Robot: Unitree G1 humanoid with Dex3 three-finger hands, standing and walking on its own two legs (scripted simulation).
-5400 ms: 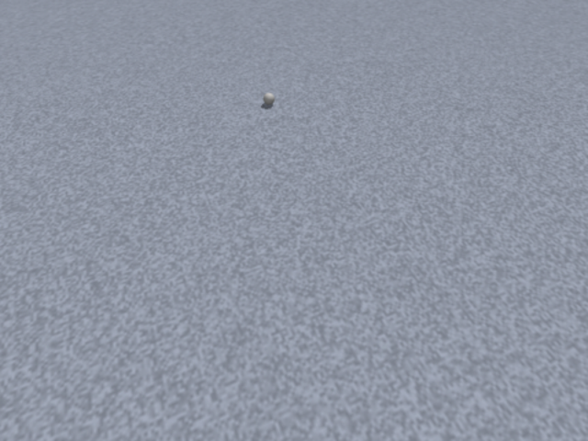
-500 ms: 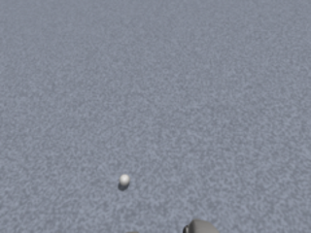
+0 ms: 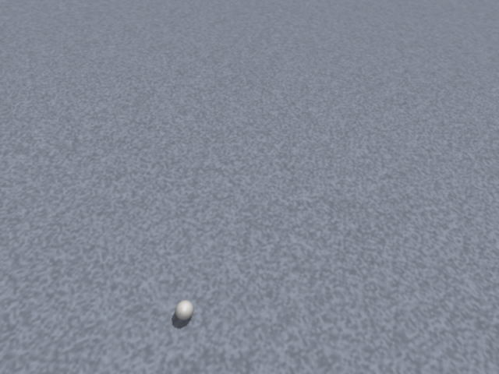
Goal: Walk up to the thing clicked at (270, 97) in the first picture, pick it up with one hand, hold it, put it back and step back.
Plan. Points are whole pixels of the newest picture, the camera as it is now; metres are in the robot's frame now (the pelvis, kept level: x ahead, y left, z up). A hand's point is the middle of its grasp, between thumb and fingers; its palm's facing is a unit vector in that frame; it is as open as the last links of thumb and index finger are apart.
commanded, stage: walk up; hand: left
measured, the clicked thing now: (184, 309) +0.46 +0.23 -0.73
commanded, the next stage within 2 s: stand in 1.32 s
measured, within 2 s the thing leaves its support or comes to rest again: neither
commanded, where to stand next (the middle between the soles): +0.07 -0.02 m, yaw -1 degrees
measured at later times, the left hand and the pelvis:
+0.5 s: hand out of the picture +0.11 +0.25 -0.13, palm faces +0.01 -0.93 -0.36, open 7.4 cm; pelvis +0.03 -0.01 +0.02, yaw +1 degrees
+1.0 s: hand out of the picture +0.13 +0.24 -0.14, palm faces -0.03 -0.95 -0.32, open 7.4 cm; pelvis +0.04 +0.00 +0.02, yaw -1 degrees
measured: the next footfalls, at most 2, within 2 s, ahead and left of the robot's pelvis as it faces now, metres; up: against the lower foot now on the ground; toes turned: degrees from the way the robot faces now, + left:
none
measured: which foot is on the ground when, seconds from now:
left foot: down 0.00-1.00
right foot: down 0.00-1.00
